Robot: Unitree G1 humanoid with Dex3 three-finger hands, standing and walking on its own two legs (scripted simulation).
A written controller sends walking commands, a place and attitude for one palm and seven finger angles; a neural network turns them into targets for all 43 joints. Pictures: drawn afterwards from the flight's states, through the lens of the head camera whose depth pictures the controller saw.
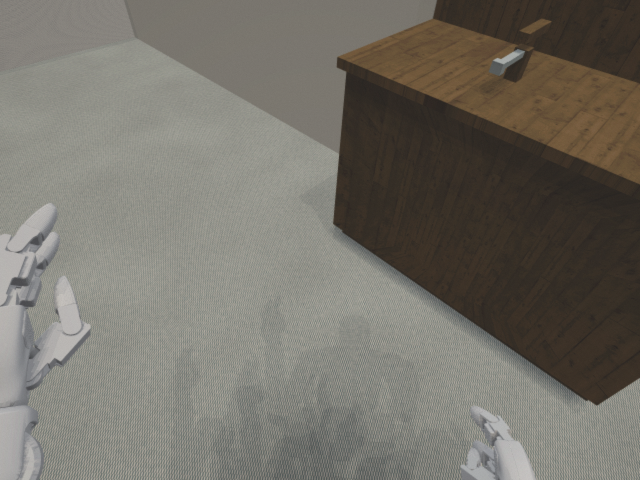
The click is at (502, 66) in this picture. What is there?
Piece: tap's lever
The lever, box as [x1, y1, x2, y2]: [489, 58, 507, 75]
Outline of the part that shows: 496,58 492,61 489,72 499,75 503,72 507,61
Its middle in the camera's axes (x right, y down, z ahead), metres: +0.43 -0.41 +0.93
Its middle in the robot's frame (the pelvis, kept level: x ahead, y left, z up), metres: +1.01 -0.36 +0.10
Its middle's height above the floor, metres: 0.87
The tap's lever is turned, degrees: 0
